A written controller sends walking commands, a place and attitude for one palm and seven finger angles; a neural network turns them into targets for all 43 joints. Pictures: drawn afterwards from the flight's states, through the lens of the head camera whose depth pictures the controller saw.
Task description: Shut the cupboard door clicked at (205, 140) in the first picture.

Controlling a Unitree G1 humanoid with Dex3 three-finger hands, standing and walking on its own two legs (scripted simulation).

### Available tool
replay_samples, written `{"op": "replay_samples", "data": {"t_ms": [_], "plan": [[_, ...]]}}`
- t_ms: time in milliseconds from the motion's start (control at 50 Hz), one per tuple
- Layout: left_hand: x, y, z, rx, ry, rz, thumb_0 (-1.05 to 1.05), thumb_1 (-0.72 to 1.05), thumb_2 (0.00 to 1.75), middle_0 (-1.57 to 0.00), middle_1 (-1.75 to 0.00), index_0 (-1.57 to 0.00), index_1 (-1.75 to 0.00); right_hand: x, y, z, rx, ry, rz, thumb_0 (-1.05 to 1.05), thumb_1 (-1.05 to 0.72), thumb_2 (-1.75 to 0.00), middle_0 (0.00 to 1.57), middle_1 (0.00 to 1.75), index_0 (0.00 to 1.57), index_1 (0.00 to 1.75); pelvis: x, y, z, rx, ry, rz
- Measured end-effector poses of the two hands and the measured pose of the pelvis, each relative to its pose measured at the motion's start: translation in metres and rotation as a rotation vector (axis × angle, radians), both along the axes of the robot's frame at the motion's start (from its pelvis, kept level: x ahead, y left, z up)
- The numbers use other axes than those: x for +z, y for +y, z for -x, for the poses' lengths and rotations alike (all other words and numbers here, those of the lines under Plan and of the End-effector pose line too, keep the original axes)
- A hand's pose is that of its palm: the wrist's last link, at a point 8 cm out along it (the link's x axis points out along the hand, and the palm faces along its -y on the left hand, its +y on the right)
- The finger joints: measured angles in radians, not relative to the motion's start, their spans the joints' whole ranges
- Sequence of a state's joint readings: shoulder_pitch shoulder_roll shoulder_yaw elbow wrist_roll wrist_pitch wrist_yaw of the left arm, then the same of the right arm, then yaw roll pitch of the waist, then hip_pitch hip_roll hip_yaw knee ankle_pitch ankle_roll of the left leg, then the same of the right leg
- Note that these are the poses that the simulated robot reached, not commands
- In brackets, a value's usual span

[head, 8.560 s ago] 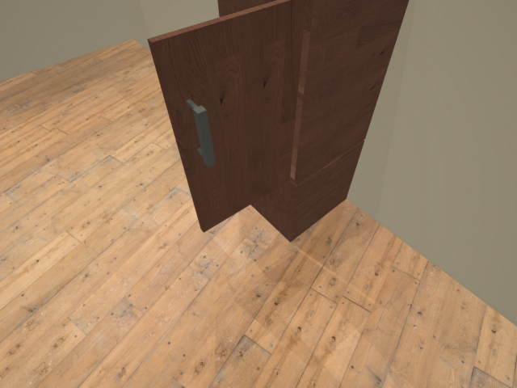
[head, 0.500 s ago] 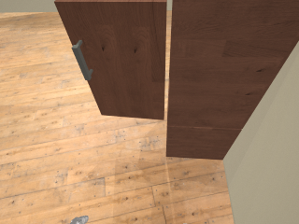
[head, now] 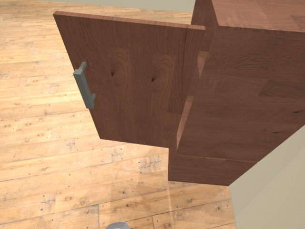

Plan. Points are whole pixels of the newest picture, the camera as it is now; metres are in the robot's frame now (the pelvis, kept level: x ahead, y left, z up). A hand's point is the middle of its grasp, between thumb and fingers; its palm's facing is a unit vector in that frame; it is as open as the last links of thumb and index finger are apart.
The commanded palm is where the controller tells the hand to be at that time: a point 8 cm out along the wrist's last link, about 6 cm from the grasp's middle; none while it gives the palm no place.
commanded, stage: come to a stop and stand still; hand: left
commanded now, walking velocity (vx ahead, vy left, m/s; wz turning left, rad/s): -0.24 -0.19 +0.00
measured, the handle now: (87, 86) +0.49 +0.26 +0.05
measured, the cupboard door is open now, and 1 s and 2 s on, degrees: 87 87 87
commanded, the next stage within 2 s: look again from close up in 1.56 s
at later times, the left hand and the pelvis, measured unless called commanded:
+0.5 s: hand out of the picture +0.07 +0.13 -0.17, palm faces +0.01 -0.98 -0.18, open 7.3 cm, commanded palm none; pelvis +0.00 -0.04 +0.01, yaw -1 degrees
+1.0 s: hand out of the picture +0.03 +0.12 -0.16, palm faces +0.02 -0.98 -0.18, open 7.3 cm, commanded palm none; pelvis +0.03 -0.05 +0.02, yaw -1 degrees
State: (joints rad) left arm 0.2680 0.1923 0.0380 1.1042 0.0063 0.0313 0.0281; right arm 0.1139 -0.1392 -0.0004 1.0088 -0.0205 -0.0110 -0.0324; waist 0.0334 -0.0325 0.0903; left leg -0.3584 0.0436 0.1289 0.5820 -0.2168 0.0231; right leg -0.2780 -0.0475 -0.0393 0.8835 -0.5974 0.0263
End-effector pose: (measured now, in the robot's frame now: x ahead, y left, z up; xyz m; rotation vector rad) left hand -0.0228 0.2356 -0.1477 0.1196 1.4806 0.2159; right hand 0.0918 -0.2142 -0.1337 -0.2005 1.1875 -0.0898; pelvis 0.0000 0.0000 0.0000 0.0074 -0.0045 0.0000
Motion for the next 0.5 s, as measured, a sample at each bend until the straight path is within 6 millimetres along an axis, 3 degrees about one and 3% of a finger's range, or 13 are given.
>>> {"op": "replay_samples", "data": {"t_ms": [100, 220, 280, 360, 500], "plan": [[0.01, 0.005, -0.036, -0.038, -0.069, -0.019, 0.01, 0.91, 0.9, -0.19, -0.3, -0.2, -0.3, 0.003, -0.01, -0.001, -0.04, 0.001, 0.011, 0.0, -0.91, -0.9, 0.2, 0.3, 0.21, 0.3, 0.005, -0.003, 0.003, -0.024, 0.009, 0.017], [0.022, -0.003, -0.07, -0.09, -0.188, -0.06, 0.0, 0.91, 0.9, -0.19, -0.3, -0.2, -0.3, -0.003, -0.048, 0.021, -0.086, 0.028, 0.025, 0.0, -0.91, -0.9, 0.2, 0.3, 0.21, 0.3, 0.003, -0.021, 0.007, -0.03, 0.011, 0.016], [0.022, -0.013, -0.075, -0.114, -0.214, -0.079, 0.0, 0.91, 0.9, -0.19, -0.3, -0.2, -0.3, -0.008, -0.069, 0.035, -0.117, 0.06, 0.025, 0.0, -0.91, -0.9, 0.2, 0.3, 0.21, 0.3, -0.002, -0.032, 0.007, -0.025, 0.013, -0.004], [0.024, -0.029, -0.078, -0.124, -0.215, -0.051, 0.0, 0.91, 0.9, -0.19, -0.3, -0.2, -0.3, -0.001, -0.081, 0.055, -0.143, 0.115, 0.041, 0.0, -0.91, -0.9, 0.2, 0.3, 0.2, 0.3, 0.005, -0.037, 0.003, -0.016, 0.011, 0.003], [0.011, -0.052, -0.086, -0.106, -0.212, 0.028, 0.0, 0.92, 0.9, -0.2, -0.3, -0.2, -0.3, 0.005, -0.071, 0.087, -0.141, 0.19, 0.053, 0.0, -0.91, -0.9, 0.19, 0.3, 0.2, 0.3, 0.008, -0.041, -0.004, -0.013, 0.009, 0.02]]}}
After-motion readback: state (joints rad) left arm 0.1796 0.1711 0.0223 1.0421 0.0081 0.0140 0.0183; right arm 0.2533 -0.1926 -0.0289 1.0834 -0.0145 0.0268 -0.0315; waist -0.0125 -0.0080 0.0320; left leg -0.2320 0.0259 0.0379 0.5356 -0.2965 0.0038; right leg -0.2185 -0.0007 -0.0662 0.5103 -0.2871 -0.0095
